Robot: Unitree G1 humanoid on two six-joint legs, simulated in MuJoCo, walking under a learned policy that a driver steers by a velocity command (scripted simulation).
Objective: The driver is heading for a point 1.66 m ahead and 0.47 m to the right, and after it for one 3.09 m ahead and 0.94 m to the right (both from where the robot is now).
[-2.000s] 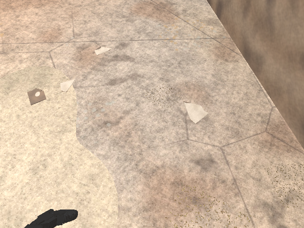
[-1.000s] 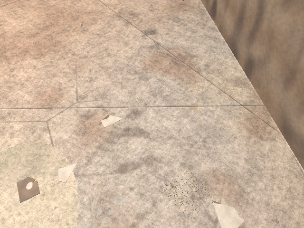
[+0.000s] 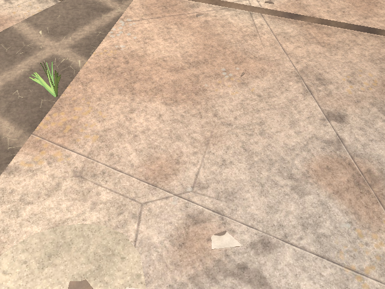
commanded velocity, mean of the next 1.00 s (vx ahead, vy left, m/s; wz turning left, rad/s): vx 0.07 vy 0.00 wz -0.32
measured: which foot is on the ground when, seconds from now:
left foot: down 0.00-0.12, up 0.14-0.50, down 0.52-0.94, up 0.96-1.00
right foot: up 0.00-0.08, down 0.10-0.52, up 0.54-0.90, down 0.92-1.00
